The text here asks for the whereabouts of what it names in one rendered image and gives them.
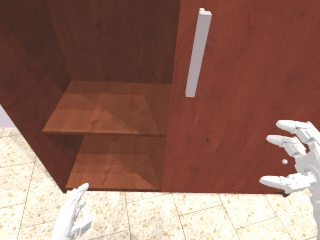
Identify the right robot hand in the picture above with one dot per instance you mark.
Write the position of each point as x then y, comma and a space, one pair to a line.
301, 180

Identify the robot right forearm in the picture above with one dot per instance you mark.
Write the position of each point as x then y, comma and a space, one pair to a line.
315, 201

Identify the handle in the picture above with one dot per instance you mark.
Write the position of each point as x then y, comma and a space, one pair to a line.
201, 34

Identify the left robot hand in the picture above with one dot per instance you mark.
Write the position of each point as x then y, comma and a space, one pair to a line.
68, 214

